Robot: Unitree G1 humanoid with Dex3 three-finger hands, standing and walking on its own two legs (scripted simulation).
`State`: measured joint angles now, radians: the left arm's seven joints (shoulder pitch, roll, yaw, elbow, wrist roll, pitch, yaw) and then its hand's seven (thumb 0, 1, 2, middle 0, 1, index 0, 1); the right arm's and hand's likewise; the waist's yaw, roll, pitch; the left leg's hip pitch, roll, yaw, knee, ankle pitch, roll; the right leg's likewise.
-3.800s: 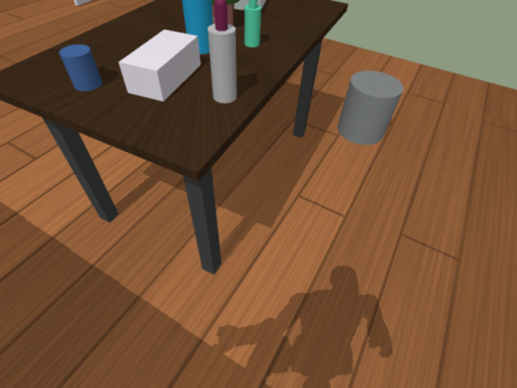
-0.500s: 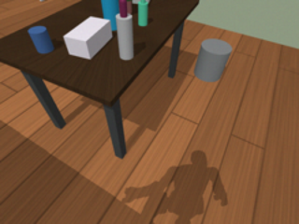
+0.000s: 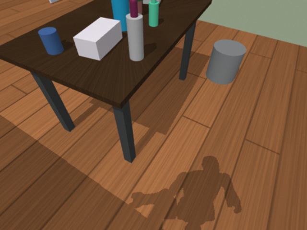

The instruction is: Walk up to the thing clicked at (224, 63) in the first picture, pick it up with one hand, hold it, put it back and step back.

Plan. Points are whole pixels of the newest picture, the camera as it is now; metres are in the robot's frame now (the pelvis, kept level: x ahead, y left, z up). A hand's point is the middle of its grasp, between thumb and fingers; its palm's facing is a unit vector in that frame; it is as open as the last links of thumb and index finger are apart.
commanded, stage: walk up
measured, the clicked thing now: (135, 30) +0.86 +0.10 +0.09
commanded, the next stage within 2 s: none
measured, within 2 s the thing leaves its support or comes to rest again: neither
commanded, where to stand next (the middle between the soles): +0.20 +0.23 m, yaw +8 degrees
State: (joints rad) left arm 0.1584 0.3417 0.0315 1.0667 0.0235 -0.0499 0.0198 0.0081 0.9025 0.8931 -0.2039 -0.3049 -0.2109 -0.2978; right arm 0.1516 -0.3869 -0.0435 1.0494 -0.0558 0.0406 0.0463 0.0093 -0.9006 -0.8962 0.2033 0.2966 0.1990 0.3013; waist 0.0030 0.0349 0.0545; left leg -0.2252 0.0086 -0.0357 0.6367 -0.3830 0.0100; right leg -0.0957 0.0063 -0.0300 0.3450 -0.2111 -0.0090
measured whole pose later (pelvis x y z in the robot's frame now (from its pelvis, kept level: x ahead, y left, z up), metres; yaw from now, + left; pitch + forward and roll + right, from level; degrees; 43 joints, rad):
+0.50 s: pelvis +0.07 +0.16 -0.01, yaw +8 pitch -3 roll +0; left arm 0.25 0.44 0.06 0.94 0.00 -0.05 0.02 0.01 0.91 0.89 -0.20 -0.30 -0.21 -0.30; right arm 0.30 -0.36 -0.08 0.84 -0.04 0.04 0.10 0.01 -0.90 -0.90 0.20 0.30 0.20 0.30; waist -0.04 -0.01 0.10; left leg -0.27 -0.01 0.00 0.58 -0.27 0.03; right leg -0.41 -0.06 -0.06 0.99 -0.48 -0.04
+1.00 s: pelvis +0.15 +0.24 -0.02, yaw +10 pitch -3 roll +1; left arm 0.21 0.39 0.04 0.89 0.02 -0.01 0.00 0.01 0.90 0.89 -0.20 -0.31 -0.21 -0.30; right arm 0.23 -0.40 -0.05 0.91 -0.02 -0.01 0.01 0.01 -0.90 -0.90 0.20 0.30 0.20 0.30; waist 0.04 -0.02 0.12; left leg -0.26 -0.01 -0.03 0.62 -0.30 -0.02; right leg -0.31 -0.13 -0.05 0.69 -0.33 0.02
